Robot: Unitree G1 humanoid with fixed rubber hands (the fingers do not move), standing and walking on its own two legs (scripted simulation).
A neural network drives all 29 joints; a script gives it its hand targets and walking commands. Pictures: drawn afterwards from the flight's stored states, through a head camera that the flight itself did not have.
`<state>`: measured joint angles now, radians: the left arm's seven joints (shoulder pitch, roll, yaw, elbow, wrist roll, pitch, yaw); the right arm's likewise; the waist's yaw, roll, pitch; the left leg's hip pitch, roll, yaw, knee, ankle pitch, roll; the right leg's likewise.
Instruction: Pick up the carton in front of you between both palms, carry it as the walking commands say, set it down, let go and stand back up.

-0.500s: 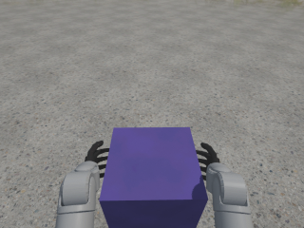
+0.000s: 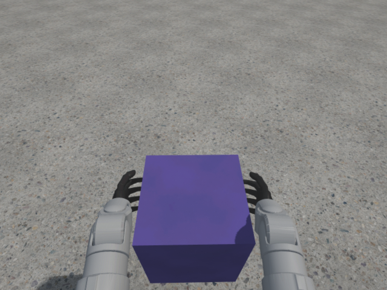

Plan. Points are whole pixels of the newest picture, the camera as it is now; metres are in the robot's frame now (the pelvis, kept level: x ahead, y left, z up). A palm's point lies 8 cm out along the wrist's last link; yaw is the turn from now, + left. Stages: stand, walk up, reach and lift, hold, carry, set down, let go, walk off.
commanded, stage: carry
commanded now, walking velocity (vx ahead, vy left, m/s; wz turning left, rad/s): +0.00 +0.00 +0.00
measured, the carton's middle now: (192, 221) +0.31 +0.00 -0.04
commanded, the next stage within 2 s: none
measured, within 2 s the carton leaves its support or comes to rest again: neither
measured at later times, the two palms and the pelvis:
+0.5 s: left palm (115, 205) +0.29 +0.16 +0.04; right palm (259, 206) +0.29 -0.14 +0.04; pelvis +0.00 +0.01 +0.00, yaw +0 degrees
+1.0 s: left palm (136, 171) +0.38 +0.13 +0.05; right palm (263, 173) +0.38 -0.17 +0.04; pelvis +0.09 -0.02 +0.01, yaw +1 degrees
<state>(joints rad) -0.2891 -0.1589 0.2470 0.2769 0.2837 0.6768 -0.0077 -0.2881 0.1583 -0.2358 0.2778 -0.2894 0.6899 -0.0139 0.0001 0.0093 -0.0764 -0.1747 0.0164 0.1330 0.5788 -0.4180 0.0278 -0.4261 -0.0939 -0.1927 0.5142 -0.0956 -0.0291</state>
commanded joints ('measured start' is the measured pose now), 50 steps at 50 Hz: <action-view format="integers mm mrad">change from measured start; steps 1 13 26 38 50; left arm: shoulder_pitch -443 -399 -399 -490 -332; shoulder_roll -913 -885 -885 -896 -886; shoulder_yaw -538 -592 -592 -622 -585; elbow -41 -128 -117 -144 -124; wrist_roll -239 -274 -273 -296 -275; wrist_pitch -45 22 23 11 11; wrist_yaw -215 -203 -203 -207 -200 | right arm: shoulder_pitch -482 -432 -429 -477 -418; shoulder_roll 910 883 879 895 886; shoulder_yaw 547 594 589 597 633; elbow -65 -150 -143 -167 -175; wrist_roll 257 295 292 295 310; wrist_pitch -55 12 12 3 -1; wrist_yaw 228 220 220 220 222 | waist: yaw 0 1 1 -19 25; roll -12 -1 4 126 -68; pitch -273 -250 -240 -21 -265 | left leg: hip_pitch -85 -83 -77 -36 -513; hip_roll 117 125 129 300 91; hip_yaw -99 -98 -97 -338 -119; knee -115 -115 -117 -477 494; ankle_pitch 244 288 322 -263 -105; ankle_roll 16 15 14 124 -9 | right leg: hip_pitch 278 255 246 -16 663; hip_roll -83 -79 -74 1 -320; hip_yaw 121 109 96 13 505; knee -21 -11 -8 164 -278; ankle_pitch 164 166 156 -239 37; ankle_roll -6 -3 5 48 -196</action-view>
